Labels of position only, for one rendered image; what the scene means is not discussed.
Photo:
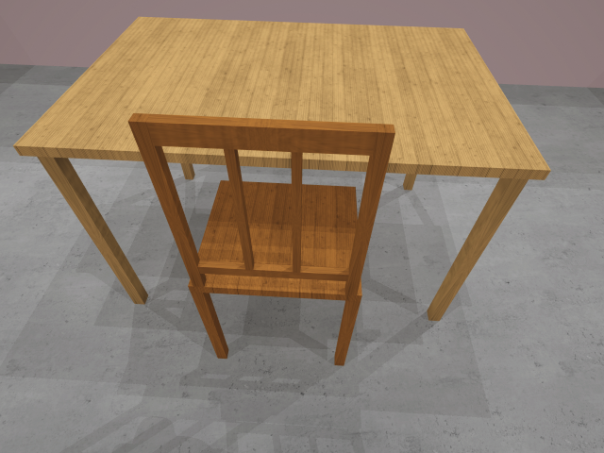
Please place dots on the table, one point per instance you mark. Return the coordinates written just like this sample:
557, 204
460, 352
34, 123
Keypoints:
449, 114

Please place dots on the chair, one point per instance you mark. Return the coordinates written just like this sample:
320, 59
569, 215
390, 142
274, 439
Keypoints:
271, 239

